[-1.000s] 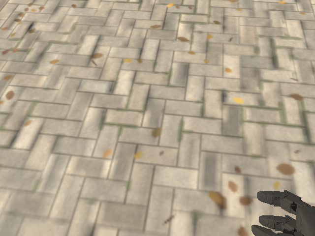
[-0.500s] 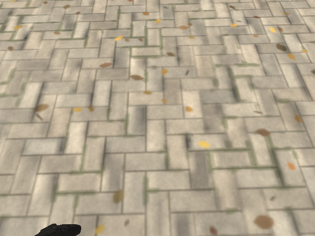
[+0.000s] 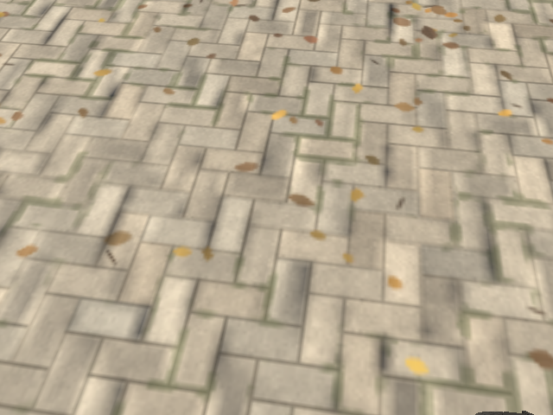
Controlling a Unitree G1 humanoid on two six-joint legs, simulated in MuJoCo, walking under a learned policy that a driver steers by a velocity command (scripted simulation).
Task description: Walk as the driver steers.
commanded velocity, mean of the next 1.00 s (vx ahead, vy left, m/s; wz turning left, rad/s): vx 0.50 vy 0.00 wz -0.36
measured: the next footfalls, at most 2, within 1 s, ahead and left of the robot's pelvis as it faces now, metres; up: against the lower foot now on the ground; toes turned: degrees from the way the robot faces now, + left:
left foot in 0.08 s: +0.23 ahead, +0.13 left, +0.00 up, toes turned +2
right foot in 0.64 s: +0.51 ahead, -0.12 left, +0.00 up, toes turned -16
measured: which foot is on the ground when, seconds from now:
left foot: up 0.00-0.06, down 0.08-0.66, up 0.68-1.00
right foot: down 0.00-0.10, up 0.12-0.62, down 0.64-1.00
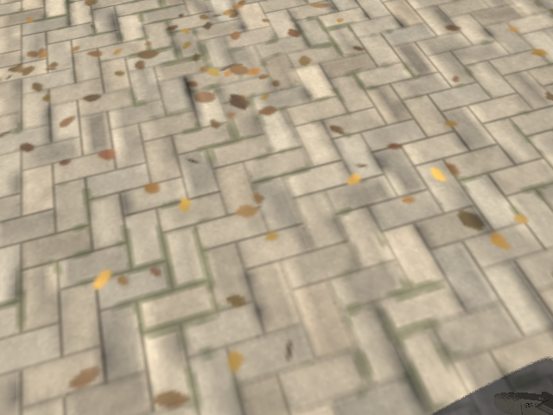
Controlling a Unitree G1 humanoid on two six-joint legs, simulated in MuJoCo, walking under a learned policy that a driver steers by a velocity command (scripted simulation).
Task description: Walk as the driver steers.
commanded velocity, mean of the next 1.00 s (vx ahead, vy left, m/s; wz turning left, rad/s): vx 0.50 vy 0.00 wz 0.04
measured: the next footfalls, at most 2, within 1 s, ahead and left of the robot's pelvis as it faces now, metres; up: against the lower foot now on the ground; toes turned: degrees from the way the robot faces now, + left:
left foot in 0.14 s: +0.26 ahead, +0.15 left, +0.00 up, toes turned -9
right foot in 0.60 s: +0.45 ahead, -0.15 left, +0.00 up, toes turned -5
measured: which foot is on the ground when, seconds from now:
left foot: up 0.00-0.12, down 0.14-0.62, up 0.64-1.00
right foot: down 0.00-0.14, up 0.16-0.58, down 0.60-1.00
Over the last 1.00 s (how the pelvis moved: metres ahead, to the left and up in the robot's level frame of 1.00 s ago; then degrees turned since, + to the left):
0.55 -0.06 0.01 -25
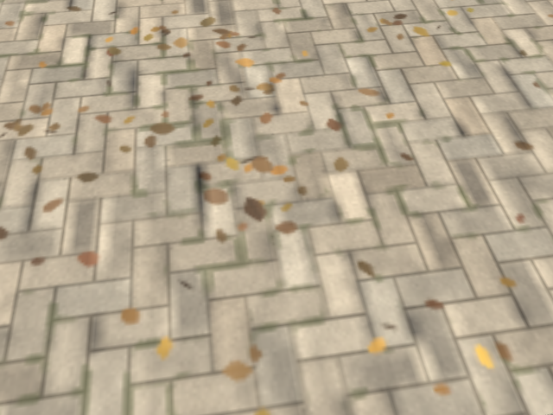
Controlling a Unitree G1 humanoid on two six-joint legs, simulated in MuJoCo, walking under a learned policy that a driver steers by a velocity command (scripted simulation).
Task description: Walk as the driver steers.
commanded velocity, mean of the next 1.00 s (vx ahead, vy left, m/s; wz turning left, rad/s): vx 0.50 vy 0.00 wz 0.48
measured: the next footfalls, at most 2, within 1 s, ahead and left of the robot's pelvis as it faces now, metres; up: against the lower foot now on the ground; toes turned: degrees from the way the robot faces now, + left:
left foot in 0.10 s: +0.22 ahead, +0.13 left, +0.00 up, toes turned +6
right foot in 0.60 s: +0.54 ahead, -0.01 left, +0.00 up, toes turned +25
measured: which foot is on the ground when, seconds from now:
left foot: up 0.00-0.08, down 0.10-0.60, up 0.62-1.00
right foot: down 0.00-0.12, up 0.14-0.58, down 0.60-1.00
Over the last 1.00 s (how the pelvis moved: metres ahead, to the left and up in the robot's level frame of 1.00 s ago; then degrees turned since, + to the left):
0.51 -0.02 -0.01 8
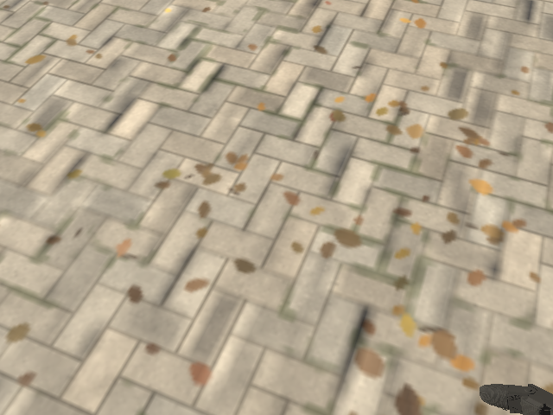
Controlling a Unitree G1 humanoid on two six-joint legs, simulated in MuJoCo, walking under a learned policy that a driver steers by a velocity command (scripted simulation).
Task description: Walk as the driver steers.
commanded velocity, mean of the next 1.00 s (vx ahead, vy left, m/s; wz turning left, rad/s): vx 0.35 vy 0.00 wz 0.03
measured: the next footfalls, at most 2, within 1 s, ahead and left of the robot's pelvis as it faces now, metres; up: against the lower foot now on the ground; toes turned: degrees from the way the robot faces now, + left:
left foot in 0.10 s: +0.22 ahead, +0.13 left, +0.00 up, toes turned +1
right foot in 0.60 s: +0.51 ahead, -0.10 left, +0.00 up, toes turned -2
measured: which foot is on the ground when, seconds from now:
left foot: up 0.00-0.08, down 0.10-0.62, up 0.64-0.94, down 0.96-1.00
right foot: down 0.00-0.10, up 0.12-0.58, down 0.60-1.00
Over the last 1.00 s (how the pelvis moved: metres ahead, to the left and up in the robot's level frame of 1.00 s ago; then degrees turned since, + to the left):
0.53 0.12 0.00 29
